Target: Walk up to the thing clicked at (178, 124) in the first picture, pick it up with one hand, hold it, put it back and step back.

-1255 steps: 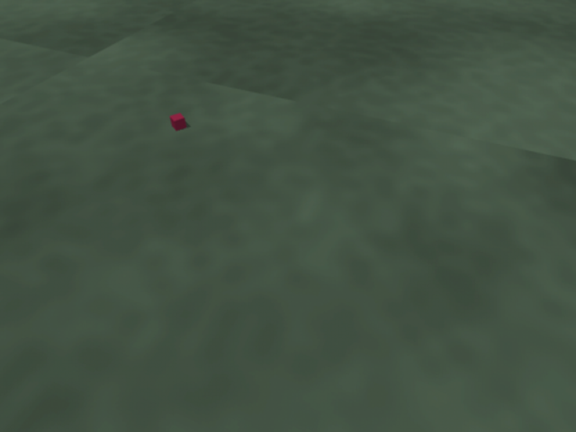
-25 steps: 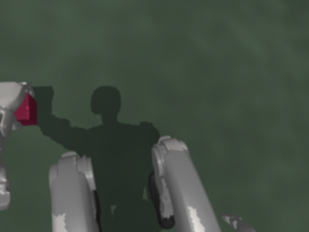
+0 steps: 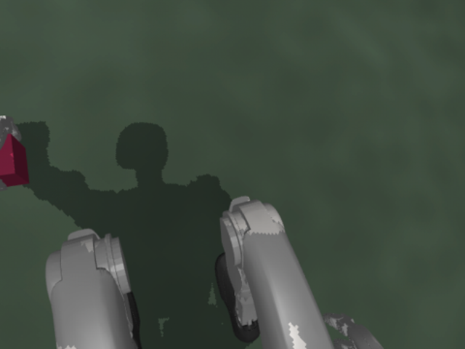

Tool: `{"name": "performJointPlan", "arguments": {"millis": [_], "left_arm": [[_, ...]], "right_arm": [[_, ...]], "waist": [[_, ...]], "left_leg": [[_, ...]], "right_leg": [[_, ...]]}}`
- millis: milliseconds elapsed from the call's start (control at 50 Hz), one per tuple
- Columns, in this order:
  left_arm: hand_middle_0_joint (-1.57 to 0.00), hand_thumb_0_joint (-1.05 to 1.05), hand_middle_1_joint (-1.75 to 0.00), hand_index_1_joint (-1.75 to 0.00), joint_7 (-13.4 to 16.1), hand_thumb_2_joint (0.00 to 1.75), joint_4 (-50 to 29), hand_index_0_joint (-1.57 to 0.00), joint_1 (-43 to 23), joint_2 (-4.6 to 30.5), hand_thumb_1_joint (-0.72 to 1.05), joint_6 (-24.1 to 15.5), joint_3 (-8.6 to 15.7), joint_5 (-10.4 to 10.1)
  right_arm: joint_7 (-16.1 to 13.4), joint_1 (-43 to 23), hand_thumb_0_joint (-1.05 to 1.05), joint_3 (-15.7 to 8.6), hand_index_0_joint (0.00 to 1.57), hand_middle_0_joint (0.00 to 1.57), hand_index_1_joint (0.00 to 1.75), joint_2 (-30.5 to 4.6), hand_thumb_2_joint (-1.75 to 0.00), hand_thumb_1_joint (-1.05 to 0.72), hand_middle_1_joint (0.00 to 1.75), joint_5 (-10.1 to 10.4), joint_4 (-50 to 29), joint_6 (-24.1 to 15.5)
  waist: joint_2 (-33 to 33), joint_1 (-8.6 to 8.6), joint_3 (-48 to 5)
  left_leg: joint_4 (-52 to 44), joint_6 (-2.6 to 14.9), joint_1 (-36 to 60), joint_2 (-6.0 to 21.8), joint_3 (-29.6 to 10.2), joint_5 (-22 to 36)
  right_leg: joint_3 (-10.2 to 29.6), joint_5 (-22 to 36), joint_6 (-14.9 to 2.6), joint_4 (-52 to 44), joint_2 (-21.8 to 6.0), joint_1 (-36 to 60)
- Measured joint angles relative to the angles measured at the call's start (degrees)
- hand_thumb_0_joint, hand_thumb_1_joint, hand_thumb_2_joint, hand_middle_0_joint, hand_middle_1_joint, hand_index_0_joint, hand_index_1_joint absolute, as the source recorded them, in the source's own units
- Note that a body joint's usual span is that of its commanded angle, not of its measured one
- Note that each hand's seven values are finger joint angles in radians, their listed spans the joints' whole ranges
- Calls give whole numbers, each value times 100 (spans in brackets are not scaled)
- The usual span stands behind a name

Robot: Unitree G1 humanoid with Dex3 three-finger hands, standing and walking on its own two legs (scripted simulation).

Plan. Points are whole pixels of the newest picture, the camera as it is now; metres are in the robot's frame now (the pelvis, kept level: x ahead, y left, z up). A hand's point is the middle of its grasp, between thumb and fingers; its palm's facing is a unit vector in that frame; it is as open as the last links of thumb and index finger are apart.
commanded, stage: lower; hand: left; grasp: from above
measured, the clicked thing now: out of the picture +0.46 +0.31 -0.20
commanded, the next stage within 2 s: rest in 0.18 s
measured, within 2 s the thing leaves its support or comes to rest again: rests again in 1.10 s
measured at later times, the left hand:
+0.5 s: hand (4, 166) +0.46 +0.31 -0.23, palm faces -0.47 -0.05 -0.88, open 9.9 cm
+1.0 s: hand (16, 166) +0.47 +0.30 -0.26, palm faces -0.46 -0.06 -0.89, open 9.9 cm
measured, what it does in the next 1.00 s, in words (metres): stands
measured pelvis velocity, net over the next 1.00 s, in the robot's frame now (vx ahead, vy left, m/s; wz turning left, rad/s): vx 0.01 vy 0.01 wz -0.08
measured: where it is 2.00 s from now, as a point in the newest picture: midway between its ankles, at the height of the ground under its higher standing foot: (187, 329)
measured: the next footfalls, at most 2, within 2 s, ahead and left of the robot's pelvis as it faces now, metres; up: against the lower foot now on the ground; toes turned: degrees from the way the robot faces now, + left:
none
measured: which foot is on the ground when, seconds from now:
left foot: down 0.00-1.00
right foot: down 0.00-1.00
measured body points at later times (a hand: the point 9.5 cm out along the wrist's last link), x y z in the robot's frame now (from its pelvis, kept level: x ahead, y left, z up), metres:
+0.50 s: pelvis +0.01 +0.00 -0.03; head +0.27 +0.08 +0.33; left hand +0.48 +0.31 -0.18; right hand +0.05 -0.27 -0.12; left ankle +0.08 +0.13 -0.30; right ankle +0.10 -0.12 -0.30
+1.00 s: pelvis +0.01 +0.01 -0.04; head +0.27 +0.10 +0.31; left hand +0.49 +0.30 -0.21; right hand +0.04 -0.27 -0.11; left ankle +0.08 +0.13 -0.30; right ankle +0.10 -0.12 -0.30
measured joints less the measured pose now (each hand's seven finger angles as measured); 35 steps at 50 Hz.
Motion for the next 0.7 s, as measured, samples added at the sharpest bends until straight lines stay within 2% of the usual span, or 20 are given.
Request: {"name": "performJointPlan", "arguments": {"millis": [120,220,320,460,540,700], "left_arm": [[-69,-3,-60,-55,0,57,-53,-73,91,157,-3,-221,100,74],[-69,-3,-60,-54,192,56,-78,-73,187,265,-2,-359,187,218],[-69,-3,-60,-54,412,56,-53,-73,236,318,-2,-324,251,309],[-69,-3,-60,-55,579,56,349,-73,34,447,-2,-165,199,287],[-68,-3,-60,-55,606,56,444,-73,-43,552,-2,-142,245,207],[-68,-3,-60,-55,634,55,442,-72,-11,718,-2,-210,374,228]], "right_arm": [[18,-34,0,86,20,20,30,-17,-90,-93,30,-56,-29,14],[27,-66,0,132,20,20,30,-16,-90,-93,30,-122,-45,27],[44,-106,0,169,20,20,30,-14,-90,-92,30,-187,-52,-9],[94,-195,0,313,20,20,30,-30,-90,-92,30,-254,-66,-126],[107,-226,0,420,20,20,30,-51,-90,-92,30,-290,-113,-181],[131,-216,0,596,20,20,30,-80,-90,-92,30,-375,-171,-205]], "waist": [[-114,-51,133],[-198,-107,214],[-227,-146,261],[-243,-230,338],[-265,-282,458],[-365,-374,621]], "left_leg": [[232,-17,-123,-26,-87,-16],[411,-30,-227,-59,-145,-26],[514,-30,-308,-65,-167,-53],[627,-37,-363,-40,-220,-121],[694,-44,-381,-32,-276,-146],[799,-71,-361,-23,-386,-217]], "right_leg": [[-63,-11,7,180,11,-82],[-104,-32,-1,332,8,-153],[-117,-54,2,418,15,-223],[-148,-74,37,497,55,-295],[-191,-68,45,525,77,-309],[-276,-86,47,562,109,-283]]}}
